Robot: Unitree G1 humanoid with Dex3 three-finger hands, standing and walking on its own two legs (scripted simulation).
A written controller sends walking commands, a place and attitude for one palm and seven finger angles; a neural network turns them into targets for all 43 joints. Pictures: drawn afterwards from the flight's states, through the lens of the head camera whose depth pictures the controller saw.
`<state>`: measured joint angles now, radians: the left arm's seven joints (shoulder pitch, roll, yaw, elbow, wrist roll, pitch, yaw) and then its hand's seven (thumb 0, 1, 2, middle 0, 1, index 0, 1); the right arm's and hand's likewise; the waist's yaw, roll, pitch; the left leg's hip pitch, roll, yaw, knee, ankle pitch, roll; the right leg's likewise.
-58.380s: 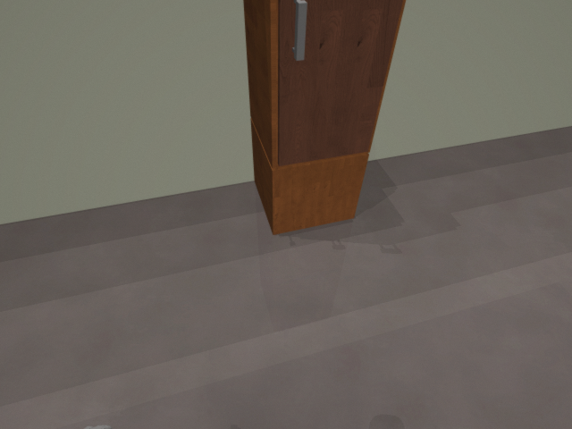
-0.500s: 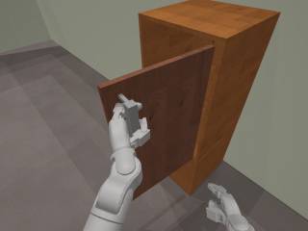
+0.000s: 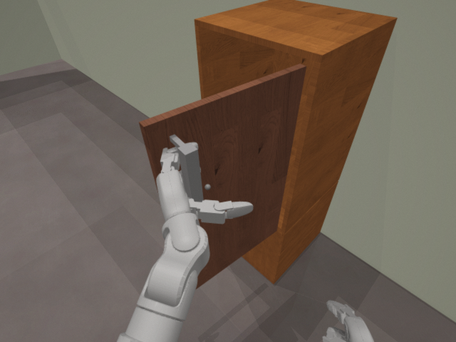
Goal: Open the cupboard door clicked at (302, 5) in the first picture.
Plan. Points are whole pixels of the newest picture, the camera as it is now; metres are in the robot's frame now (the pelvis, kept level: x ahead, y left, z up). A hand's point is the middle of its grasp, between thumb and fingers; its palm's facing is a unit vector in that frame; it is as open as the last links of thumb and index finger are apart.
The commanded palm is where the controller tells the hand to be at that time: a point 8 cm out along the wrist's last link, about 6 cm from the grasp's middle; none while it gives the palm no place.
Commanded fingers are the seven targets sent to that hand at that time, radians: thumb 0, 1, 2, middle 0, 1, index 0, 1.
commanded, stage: open thumb and fingers to let go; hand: left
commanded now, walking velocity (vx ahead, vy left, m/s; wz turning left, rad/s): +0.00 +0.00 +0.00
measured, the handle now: (186, 174) +0.36 +0.11 +0.14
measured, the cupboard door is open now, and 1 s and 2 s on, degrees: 83 85 84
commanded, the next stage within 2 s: slide the hand sideways off the handle in 0.18 s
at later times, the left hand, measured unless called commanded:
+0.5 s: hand (197, 200) +0.29 +0.08 +0.15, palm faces -0.08 -1.00 -0.05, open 16.1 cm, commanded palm +0.26 +0.11 +0.14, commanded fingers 0.00 -0.50 0.30 -0.15 -0.30 -0.15 -0.30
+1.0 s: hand (187, 220) +0.26 +0.09 +0.14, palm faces -0.04 -1.00 -0.01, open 16.2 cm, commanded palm +0.22 +0.15 +0.14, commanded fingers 0.00 -0.50 0.30 -0.15 -0.30 -0.15 -0.30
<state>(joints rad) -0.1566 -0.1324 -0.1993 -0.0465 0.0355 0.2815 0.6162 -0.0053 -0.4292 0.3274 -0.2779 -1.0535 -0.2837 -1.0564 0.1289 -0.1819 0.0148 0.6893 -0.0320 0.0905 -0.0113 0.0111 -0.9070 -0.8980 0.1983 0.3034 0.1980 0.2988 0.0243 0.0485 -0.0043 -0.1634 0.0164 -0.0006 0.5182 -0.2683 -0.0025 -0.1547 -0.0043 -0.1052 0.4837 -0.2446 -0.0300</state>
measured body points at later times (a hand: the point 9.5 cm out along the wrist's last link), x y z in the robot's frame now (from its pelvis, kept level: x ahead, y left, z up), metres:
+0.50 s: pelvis -0.01 +0.02 +0.00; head -0.05 +0.00 +0.45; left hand +0.29 +0.13 +0.15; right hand +0.19 -0.17 -0.08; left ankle +0.01 +0.12 -0.74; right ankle +0.02 -0.10 -0.74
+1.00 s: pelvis +0.01 +0.00 +0.00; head -0.03 -0.01 +0.45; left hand +0.25 +0.14 +0.15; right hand +0.20 -0.20 -0.07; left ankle +0.01 +0.12 -0.74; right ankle +0.02 -0.10 -0.74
